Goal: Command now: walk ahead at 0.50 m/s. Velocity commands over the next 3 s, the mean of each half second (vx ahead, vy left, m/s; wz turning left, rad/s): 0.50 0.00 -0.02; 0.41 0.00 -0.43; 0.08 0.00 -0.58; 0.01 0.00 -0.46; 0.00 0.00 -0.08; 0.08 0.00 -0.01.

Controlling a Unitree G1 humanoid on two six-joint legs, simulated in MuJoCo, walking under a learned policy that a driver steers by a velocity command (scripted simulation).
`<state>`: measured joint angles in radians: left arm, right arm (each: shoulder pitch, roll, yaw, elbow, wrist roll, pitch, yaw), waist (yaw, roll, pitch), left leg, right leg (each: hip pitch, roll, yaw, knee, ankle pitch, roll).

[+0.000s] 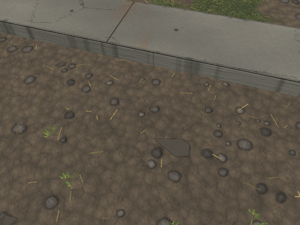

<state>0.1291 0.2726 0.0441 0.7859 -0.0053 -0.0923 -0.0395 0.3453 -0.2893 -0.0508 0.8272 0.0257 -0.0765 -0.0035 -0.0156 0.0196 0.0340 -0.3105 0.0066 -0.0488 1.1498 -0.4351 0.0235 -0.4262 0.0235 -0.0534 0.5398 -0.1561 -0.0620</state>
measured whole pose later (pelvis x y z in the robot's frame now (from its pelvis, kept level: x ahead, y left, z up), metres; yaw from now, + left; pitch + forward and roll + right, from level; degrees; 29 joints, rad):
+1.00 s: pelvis +0.52 +0.00 -0.01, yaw -16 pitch +2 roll +2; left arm 0.09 0.29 0.07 0.69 0.01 -0.03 -0.04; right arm 0.23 -0.29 -0.07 0.84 0.00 -0.04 -0.03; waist -0.03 -0.02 0.08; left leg -0.19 0.05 0.12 0.98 -0.55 -0.05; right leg -0.52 0.03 -0.03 0.61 -0.12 -0.11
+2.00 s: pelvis +0.61 -0.01 +0.01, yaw -47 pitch +1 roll +1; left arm 0.15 0.25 0.04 0.62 0.01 0.02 0.00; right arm 0.17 -0.33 -0.08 0.77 0.00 0.03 -0.03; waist -0.02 0.05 0.04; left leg -0.47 0.06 0.00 1.03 -0.47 -0.09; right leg -0.27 0.02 0.02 0.48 -0.24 -0.04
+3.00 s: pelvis +0.64 -0.03 +0.00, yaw -48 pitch +0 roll +0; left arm 0.25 0.24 0.05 1.02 -0.03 -0.05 0.01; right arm 0.31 -0.25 -0.03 0.97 0.02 -0.06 -0.03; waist 0.00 0.01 -0.01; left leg -0.20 0.01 -0.02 0.59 -0.41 0.03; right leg -0.24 0.03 0.03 0.61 -0.41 -0.05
